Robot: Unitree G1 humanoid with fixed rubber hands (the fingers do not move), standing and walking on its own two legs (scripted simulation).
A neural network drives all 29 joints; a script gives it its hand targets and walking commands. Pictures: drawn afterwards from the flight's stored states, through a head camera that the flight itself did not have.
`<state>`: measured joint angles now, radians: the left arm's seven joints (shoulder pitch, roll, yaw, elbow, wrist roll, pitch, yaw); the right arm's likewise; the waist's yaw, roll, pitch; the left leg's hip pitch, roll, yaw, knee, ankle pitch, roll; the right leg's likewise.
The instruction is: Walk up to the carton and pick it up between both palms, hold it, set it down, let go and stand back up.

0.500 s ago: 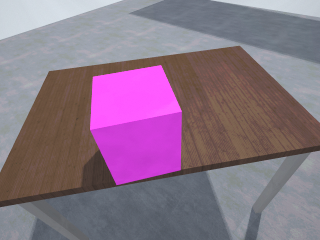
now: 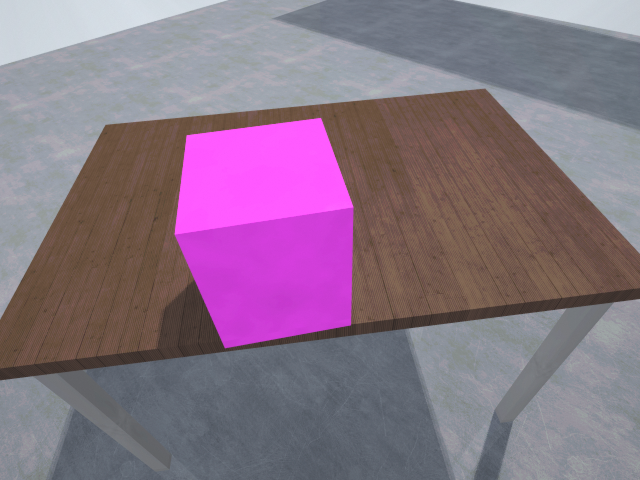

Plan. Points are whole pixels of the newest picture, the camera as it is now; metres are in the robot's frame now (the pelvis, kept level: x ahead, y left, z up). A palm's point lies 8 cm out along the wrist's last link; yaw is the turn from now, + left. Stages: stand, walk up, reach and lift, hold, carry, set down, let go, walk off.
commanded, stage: walk up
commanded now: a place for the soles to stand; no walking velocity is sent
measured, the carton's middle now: (272, 234) +0.47 +0.09 +0.06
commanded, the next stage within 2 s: reach and lift in 0.68 s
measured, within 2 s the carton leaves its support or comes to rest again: neither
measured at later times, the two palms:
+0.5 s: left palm out of the picture +0.03 +0.23 -0.13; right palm out of the picture +0.04 -0.22 -0.13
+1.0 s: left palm out of the picture +0.16 +0.24 -0.08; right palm (479, 472) +0.18 -0.17 -0.10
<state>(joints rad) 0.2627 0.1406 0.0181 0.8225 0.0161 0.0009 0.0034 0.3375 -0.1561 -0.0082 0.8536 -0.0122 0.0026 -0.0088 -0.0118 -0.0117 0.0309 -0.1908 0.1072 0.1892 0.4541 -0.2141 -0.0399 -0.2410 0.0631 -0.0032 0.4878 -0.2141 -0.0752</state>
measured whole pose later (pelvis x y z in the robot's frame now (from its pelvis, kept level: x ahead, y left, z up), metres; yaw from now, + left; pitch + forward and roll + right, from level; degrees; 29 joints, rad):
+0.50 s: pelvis +0.00 +0.00 +0.00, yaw +4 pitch -2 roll +1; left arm 0.32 0.16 0.03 0.86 0.01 0.00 0.00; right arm 0.36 -0.15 0.00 0.89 -0.02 -0.01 -0.01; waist 0.00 -0.01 0.03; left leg -0.20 0.09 0.13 0.45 -0.21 -0.04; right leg -0.22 0.04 -0.06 0.46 -0.22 -0.07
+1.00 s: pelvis -0.01 +0.02 +0.00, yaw +4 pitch -2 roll +1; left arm 0.10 0.17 -0.01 0.42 0.05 0.44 0.00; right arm 0.01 -0.09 -0.08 0.87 -0.01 0.00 0.03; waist 0.00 -0.04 0.04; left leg -0.24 0.04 0.10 0.48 -0.20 0.00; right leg -0.25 0.01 -0.06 0.50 -0.21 -0.05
